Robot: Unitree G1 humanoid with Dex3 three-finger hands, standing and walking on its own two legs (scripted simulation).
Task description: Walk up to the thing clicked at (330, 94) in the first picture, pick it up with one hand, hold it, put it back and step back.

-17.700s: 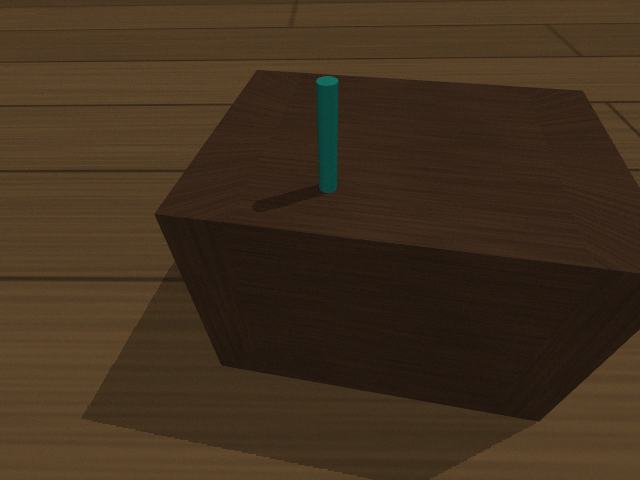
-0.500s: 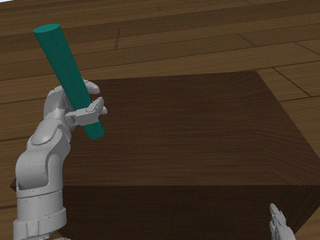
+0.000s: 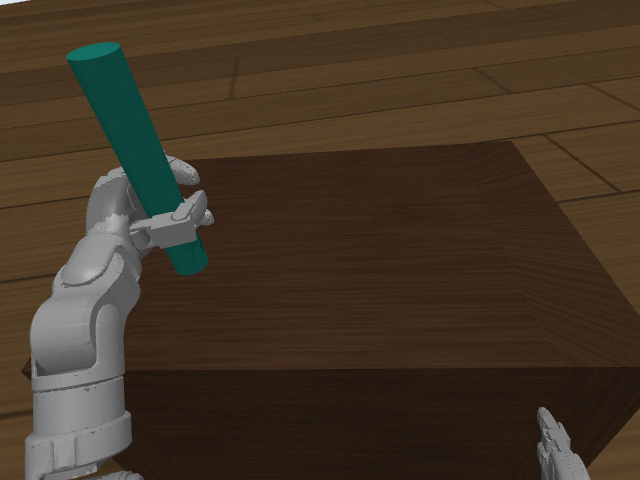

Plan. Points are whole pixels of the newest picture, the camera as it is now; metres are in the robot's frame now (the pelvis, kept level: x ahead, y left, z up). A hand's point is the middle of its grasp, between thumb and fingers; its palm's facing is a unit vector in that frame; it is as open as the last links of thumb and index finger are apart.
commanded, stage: crouch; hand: left
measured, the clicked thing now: (153, 180) +0.34 +0.18 +0.29
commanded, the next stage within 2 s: lower in 1.48 s
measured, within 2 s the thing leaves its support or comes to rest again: neither
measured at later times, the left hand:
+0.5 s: hand (204, 233) +0.40 +0.18 +0.17, palm faces +0.15 -0.99 +0.01, open 5.0 cm
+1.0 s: hand (211, 236) +0.44 +0.19 +0.13, palm faces +0.15 -0.99 +0.00, open 5.0 cm
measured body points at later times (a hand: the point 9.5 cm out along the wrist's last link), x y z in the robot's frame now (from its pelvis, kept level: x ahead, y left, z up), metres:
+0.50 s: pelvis -0.01 -0.01 +0.00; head -0.02 -0.02 +0.45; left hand +0.38 +0.23 +0.18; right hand +0.15 -0.26 -0.07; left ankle +0.01 +0.12 -0.73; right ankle +0.02 -0.14 -0.73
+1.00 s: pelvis +0.00 +0.00 +0.00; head +0.02 +0.00 +0.45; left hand +0.43 +0.24 +0.14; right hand +0.15 -0.27 -0.07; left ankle +0.01 +0.12 -0.73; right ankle +0.02 -0.14 -0.73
